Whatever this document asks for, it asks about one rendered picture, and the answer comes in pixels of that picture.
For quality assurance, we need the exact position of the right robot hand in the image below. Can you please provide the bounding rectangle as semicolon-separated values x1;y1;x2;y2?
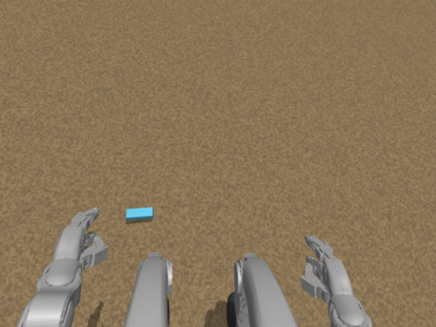
300;234;354;303

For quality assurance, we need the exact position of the small box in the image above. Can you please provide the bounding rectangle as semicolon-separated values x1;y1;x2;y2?
126;207;153;220

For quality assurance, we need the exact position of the left robot hand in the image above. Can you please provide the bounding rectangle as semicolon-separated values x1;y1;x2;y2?
52;208;108;271

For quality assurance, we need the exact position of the right robot arm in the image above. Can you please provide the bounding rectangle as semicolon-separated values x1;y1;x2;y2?
328;294;372;327

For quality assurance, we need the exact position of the left robot arm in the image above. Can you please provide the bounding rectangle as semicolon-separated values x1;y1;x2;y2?
16;258;82;327

